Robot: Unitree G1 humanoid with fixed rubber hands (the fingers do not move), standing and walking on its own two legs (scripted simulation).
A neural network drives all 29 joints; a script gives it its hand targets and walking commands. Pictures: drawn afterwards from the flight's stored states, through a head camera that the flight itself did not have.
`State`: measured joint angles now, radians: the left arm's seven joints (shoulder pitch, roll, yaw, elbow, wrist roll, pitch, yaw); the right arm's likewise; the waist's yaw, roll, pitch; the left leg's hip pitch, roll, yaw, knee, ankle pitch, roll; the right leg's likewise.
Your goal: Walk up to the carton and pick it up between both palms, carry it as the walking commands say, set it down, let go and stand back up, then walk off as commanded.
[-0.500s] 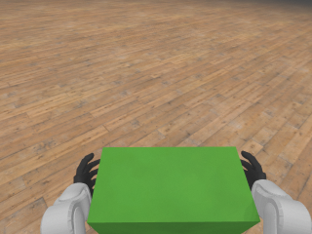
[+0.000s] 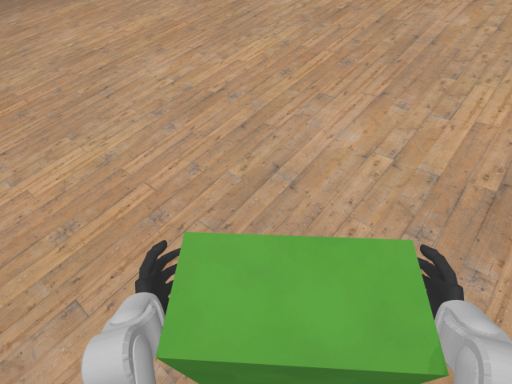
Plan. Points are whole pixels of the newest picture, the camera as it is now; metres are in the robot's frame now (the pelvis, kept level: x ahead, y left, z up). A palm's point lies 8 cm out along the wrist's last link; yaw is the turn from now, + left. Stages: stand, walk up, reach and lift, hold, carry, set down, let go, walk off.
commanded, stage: carry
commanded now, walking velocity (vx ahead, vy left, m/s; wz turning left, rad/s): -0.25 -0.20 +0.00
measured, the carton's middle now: (290, 324) +0.22 -0.01 +0.01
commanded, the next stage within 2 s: none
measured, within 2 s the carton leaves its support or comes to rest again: neither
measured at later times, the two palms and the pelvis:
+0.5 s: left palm out of the picture +0.06 +0.10 +0.09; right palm out of the picture +0.08 -0.28 +0.11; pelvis -0.15 -0.12 +0.01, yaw +3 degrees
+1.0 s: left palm out of the picture -0.10 -0.10 +0.09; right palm out of the picture -0.06 -0.47 +0.09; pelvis -0.30 -0.30 -0.01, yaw +3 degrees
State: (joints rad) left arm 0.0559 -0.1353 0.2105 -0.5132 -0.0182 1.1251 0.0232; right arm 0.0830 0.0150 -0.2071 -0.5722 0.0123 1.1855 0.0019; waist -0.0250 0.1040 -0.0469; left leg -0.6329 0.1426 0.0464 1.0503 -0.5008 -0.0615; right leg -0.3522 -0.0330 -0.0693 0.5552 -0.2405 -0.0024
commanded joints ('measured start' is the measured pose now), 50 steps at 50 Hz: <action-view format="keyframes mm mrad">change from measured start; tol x32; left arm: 1 -414 -651 -765 -234 -208 -3 -93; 50 -353 -515 -840 -207 -223 65 -71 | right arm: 1 -601 808 903 -211 303 -45 101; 50 -307 628 736 -47 184 -5 67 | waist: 1 45 -328 -233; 10 33 -253 -198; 14 41 318 -153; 18 36 -66 -84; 31 44 314 -322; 35 35 -457 -276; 50 36 -224 -212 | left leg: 1 32 -82 23 315 54 10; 10 356 -129 90 -524 65 61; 13 557 295 -427 -844 251 157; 28 549 210 -69 -621 1058 100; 32 522 182 -24 -528 936 12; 35 -4 -27 63 -1 -174 -16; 40 34 -69 32 324 14 2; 50 337 -137 71 -479 44 54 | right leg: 1 84 -162 43 -166 163 -130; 11 -6 -183 238 -188 67 -146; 17 -297 9 204 783 -131 14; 30 -75 39 8 40 -102 56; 36 241 -285 100 -73 941 -88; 50 67 -223 258 -223 78 -187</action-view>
